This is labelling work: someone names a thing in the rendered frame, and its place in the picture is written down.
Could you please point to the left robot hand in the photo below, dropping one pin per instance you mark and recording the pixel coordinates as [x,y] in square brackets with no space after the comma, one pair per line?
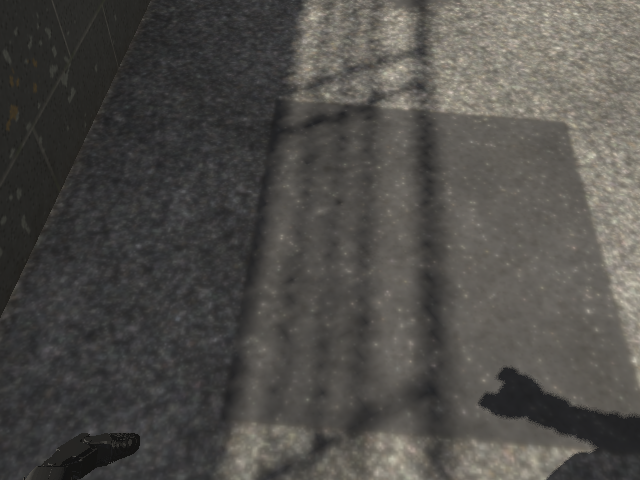
[82,454]

